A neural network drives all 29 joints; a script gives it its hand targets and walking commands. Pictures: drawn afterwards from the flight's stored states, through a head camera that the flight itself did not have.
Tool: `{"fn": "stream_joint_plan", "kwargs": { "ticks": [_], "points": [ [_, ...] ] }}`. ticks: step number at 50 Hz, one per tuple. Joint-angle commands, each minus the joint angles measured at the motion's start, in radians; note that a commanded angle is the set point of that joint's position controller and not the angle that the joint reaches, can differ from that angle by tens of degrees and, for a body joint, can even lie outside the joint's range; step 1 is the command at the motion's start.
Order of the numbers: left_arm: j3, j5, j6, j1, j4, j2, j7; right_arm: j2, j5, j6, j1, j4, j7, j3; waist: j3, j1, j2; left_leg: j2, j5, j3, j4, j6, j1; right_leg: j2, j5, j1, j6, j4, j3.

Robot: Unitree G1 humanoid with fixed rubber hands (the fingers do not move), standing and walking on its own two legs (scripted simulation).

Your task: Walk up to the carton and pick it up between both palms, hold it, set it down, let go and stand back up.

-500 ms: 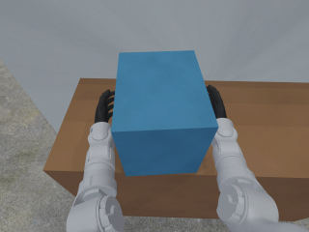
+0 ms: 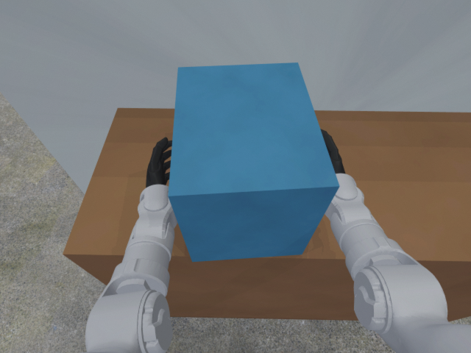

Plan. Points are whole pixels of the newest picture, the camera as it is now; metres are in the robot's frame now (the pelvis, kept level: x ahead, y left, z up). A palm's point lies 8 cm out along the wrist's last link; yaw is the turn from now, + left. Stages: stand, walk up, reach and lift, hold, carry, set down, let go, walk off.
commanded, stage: set down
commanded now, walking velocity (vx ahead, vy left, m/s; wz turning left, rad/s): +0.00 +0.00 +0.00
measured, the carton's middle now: (243, 165) +0.43 +0.03 +0.05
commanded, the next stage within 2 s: none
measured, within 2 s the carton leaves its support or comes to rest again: neither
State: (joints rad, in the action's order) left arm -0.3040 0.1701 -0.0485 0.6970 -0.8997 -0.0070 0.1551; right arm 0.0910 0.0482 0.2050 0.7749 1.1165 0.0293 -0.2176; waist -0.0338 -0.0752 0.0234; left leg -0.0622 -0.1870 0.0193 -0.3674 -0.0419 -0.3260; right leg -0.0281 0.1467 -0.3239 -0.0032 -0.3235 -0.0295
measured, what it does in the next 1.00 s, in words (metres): stands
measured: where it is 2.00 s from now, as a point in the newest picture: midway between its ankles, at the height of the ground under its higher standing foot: outside the picture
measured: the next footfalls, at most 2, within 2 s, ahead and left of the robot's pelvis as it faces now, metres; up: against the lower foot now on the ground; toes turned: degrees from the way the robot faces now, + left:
none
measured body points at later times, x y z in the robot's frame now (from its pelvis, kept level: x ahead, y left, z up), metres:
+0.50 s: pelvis -0.02 -0.01 -0.01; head +0.02 +0.00 +0.44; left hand +0.36 +0.22 +0.03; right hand +0.41 -0.18 +0.06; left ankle -0.01 +0.14 -0.75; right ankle +0.00 -0.12 -0.75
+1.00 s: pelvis -0.03 -0.02 +0.00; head -0.03 +0.00 +0.45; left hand +0.30 +0.21 +0.04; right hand +0.34 -0.19 +0.04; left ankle -0.01 +0.14 -0.75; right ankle +0.00 -0.12 -0.75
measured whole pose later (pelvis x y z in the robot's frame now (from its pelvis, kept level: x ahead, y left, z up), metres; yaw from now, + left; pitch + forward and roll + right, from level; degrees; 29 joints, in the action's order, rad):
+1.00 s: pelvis -0.03 -0.02 +0.00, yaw +3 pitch +3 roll +0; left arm -0.06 -0.13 0.01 0.33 -0.61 0.14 0.10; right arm 0.26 -0.30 0.10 0.40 0.79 0.00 0.05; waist -0.07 -0.04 0.03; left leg -0.05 -0.17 -0.03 -0.41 -0.05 -0.29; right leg -0.02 0.18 -0.30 -0.02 -0.43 0.01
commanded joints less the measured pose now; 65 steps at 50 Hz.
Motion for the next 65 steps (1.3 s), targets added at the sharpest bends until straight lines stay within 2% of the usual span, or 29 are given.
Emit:
{"fn": "stream_joint_plan", "kwargs": {
  "ticks": [1, 5, 6, 8, 9, 10, 12, 15, 20, 22, 24, 25, 26, 31, 34, 36, 37, 39, 40, 42, 46, 47, 49, 50, 54, 56, 59, 60, 65],
  "points": [
    [0.148, -0.177, -0.153, 0.432, 0.119, 0.110, 0.059, 0.176, -0.224, 0.076, 0.499, -0.188, 0.035, 0.194, -0.859, -0.045, -0.022, 0.056, 0.491, 0.098, -0.133, -0.054, 0.037, -0.051, -0.466, 0.275, 0.005, -0.122, 0.043],
    [0.205, -0.237, -0.165, 0.399, -0.015, 0.155, 0.047, 0.273, -0.278, 0.053, 0.464, -0.077, 0.038, 0.212, -0.825, 0.018, -0.019, 0.046, 0.445, 0.070, -0.146, -0.064, 0.016, -0.060, -0.424, 0.213, -0.001, -0.131, 0.050],
    [0.179, -0.226, -0.167, 0.411, -0.017, 0.168, 0.035, 0.281, -0.291, 0.057, 0.473, -0.050, 0.038, 0.221, -0.833, -0.006, -0.018, 0.050, 0.503, 0.078, -0.153, -0.070, 0.012, -0.056, -0.490, 0.244, -0.010, -0.136, 0.047],
    [0.184, -0.246, -0.173, 0.489, -0.063, 0.201, 0.028, 0.326, -0.314, 0.042, 0.549, -0.016, 0.030, 0.236, -0.760, -0.005, -0.011, 0.042, 0.426, 0.073, -0.155, -0.066, 0.009, -0.054, -0.355, 0.176, -0.010, -0.128, 0.048],
    [0.214, -0.256, -0.169, 0.400, -0.002, 0.181, 0.022, 0.336, -0.337, 0.058, 0.458, -0.007, 0.019, 0.255, -0.777, 0.003, -0.036, 0.039, 0.520, 0.054, -0.169, -0.071, 0.064, -0.062, -0.441, 0.174, -0.011, -0.149, 0.057],
    [0.195, -0.268, -0.184, 0.428, 0.005, 0.206, 0.018, 0.329, -0.356, 0.067, 0.504, -0.052, 0.016, 0.282, -0.815, -0.029, 0.010, 0.041, 0.486, 0.070, -0.174, -0.063, 0.040, -0.061, -0.402, 0.167, -0.002, -0.147, 0.054],
    [0.209, -0.273, -0.187, 0.432, 0.004, 0.217, 0.006, 0.350, -0.354, 0.071, 0.478, -0.021, 0.013, 0.268, -0.778, 0.026, 0.009, 0.045, 0.454, 0.051, -0.167, -0.052, 0.011, -0.046, -0.431, 0.182, 0.004, -0.157, 0.043],
    [0.230, -0.281, -0.187, 0.395, 0.015, 0.238, -0.008, 0.347, -0.399, 0.061, 0.404, 0.023, -0.008, 0.308, -0.698, 0.026, -0.013, 0.043, 0.408, 0.044, -0.145, -0.044, 0.007, -0.044, -0.370, 0.159, 0.002, -0.151, 0.044],
    [0.224, -0.314, -0.186, 0.398, -0.033, 0.295, -0.037, 0.340, -0.468, 0.062, 0.415, -0.056, -0.030, 0.363, -0.644, -0.012, -0.005, 0.064, 0.321, 0.052, -0.145, -0.022, -0.074, -0.016, -0.293, 0.161, 0.014, -0.149, 0.015],
    [0.223, -0.319, -0.196, 0.319, 0.063, 0.308, -0.044, 0.330, -0.483, 0.068, 0.348, -0.158, -0.038, 0.384, -0.660, -0.028, -0.008, 0.068, 0.316, 0.047, -0.128, -0.006, -0.066, -0.005, -0.315, 0.214, 0.019, -0.161, 0.000],
    [0.242, -0.336, -0.199, 0.312, 0.081, 0.311, -0.052, 0.353, -0.468, 0.083, 0.331, -0.207, -0.036, 0.348, -0.647, 0.010, 0.017, 0.068, 0.286, 0.037, -0.127, -0.007, -0.054, -0.011, -0.288, 0.202, 0.025, -0.149, 0.010],
    [0.233, -0.335, -0.202, 0.374, 0.126, 0.331, -0.044, 0.360, -0.466, 0.073, 0.368, -0.222, -0.042, 0.333, -0.680, 0.000, -0.057, 0.067, 0.308, 0.038, -0.124, -0.019, -0.034, -0.017, -0.237, 0.161, 0.016, -0.147, 0.017],
    [0.288, -0.353, -0.191, 0.272, 0.191, 0.294, -0.039, 0.377, -0.471, 0.070, 0.273, -0.256, -0.050, 0.322, -0.660, 0.019, -0.038, 0.052, 0.312, 0.023, -0.122, -0.013, 0.028, -0.038, -0.172, 0.118, -0.001, -0.130, 0.038],
    [0.257, -0.367, -0.139, 0.195, 0.181, 0.304, -0.043, 0.362, -0.441, 0.007, 0.192, -0.320, -0.055, 0.313, -0.557, -0.006, 0.003, 0.064, 0.172, 0.035, -0.078, 0.013, 0.004, -0.019, -0.052, 0.135, -0.001, -0.093, 0.011],
    [0.270, -0.378, -0.118, 0.180, 0.225, 0.293, -0.051, 0.357, -0.374, -0.016, 0.166, -0.357, -0.040, 0.247, -0.488, 0.032, 0.050, 0.064, 0.107, 0.031, -0.059, 0.032, 0.024, -0.010, 0.005, 0.128, -0.002, -0.078, 0.020],
    [0.284, -0.395, -0.108, 0.332, 0.156, 0.303, -0.039, 0.349, -0.360, -0.035, 0.300, -0.347, -0.043, 0.231, -0.461, 0.034, 0.044, 0.070, -0.035, 0.043, -0.048, 0.042, -0.061, -0.001, 0.155, 0.081, 0.005, -0.077, 0.015],
    [0.315, -0.417, -0.116, 0.334, 0.217, 0.310, -0.031, 0.327, -0.364, -0.034, 0.265, -0.392, -0.048, 0.225, -0.503, 0.049, 0.036, 0.068, -0.051, 0.043, -0.062, 0.048, -0.079, 0.005, 0.188, 0.082, 0.005, -0.095, 0.009],
    [0.281, -0.400, -0.128, 0.243, 0.277, 0.310, -0.007, 0.334, -0.372, -0.025, 0.200, -0.436, -0.046, 0.208, -0.539, 0.003, 0.035, 0.063, 0.017, 0.050, -0.062, 0.038, -0.053, -0.004, 0.123, 0.124, 0.006, -0.107, 0.019],
    [0.247, -0.356, -0.112, 0.008, 0.353, 0.275, -0.010, 0.335, -0.400, -0.010, -0.004, -0.443, -0.052, 0.261, -0.532, -0.004, 0.024, 0.066, 0.165, 0.038, -0.059, 0.023, 0.068, -0.010, -0.058, 0.212, 0.004, -0.094, 0.015],
    [0.190, -0.296, -0.059, -0.098, 0.386, 0.279, -0.035, 0.325, -0.403, -0.021, -0.102, -0.451, -0.044, 0.289, -0.525, -0.017, 0.004, 0.076, 0.294, 0.040, -0.054, 0.011, 0.117, -0.016, -0.218, 0.303, 0.006, -0.076, 0.009],
    [0.205, -0.290, 0.028, 0.035, 0.413, 0.267, -0.069, 0.310, -0.338, -0.069, 0.030, -0.490, -0.017, 0.216, -0.286, 0.042, 0.059, 0.087, 0.078, 0.039, 0.025, 0.049, -0.020, 0.009, 0.007, 0.264, 0.012, -0.022, -0.017],
    [0.237, -0.299, 0.033, -0.113, 0.529, 0.237, -0.058, 0.297, -0.342, -0.062, -0.109, -0.561, -0.028, 0.221, -0.271, 0.052, 0.039, 0.093, 0.103, 0.033, 0.031, 0.046, 0.034, 0.003, 0.000, 0.265, 0.010, -0.012, -0.009],
    [0.266, -0.315, 0.035, -0.043, 0.613, 0.249, -0.035, 0.293, -0.365, -0.064, -0.079, -0.635, -0.041, 0.194, -0.264, 0.051, 0.002, 0.091, 0.052, 0.041, 0.033, 0.041, 0.051, -0.001, 0.103, 0.208, 0.001, -0.013, 0.008],
    [0.259, -0.319, 0.048, -0.190, 0.635, 0.227, -0.037, 0.290, -0.354, -0.068, -0.210, -0.640, -0.045, 0.208, -0.254, 0.052, 0.030, 0.084, 0.110, 0.036, 0.033, 0.044, 0.102, -0.003, 0.015, 0.249, -0.002, -0.007, 0.009],
    [0.223, -0.291, 0.067, -0.174, 0.729, 0.243, -0.026, 0.277, -0.331, -0.075, -0.217, -0.751, -0.051, 0.215, -0.328, 0.031, -0.002, 0.094, 0.140, 0.048, 0.036, 0.039, 0.095, -0.007, -0.013, 0.268, 0.001, -0.013, 0.005],
    [0.237, -0.271, 0.103, -0.451, 0.895, 0.210, -0.029, 0.321, -0.350, -0.058, -0.452, -0.824, -0.058, 0.192, -0.363, 0.073, -0.003, 0.081, 0.360, 0.025, 0.027, 0.012, 0.247, -0.033, -0.231, 0.342, -0.017, -0.003, 0.028],
    [0.245, -0.259, 0.111, -0.471, 0.986, 0.220, -0.027, 0.341, -0.356, -0.049, -0.511, -0.883, -0.067, 0.161, -0.313, 0.075, -0.062, 0.084, 0.341, 0.025, 0.030, -0.001, 0.263, -0.031, -0.182, 0.287, -0.025, 0.015, 0.031],
    [0.248, -0.270, 0.132, -0.342, 0.908, 0.231, -0.024, 0.331, -0.337, -0.066, -0.403, -0.870, -0.069, 0.167, -0.271, 0.069, -0.036, 0.087, 0.238, 0.026, 0.044, 0.015, 0.200, -0.025, -0.069, 0.239, -0.027, 0.025, 0.021],
    [0.310, -0.301, 0.169, -0.558, 1.054, 0.177, -0.006, 0.320, -0.341, -0.088, -0.608, -1.060, -0.080, 0.167, -0.214, 0.082, 0.012, 0.078, 0.174, 0.018, 0.083, 0.037, 0.242, -0.026, -0.022, 0.240, -0.030, 0.044, 0.030]
  ]
}}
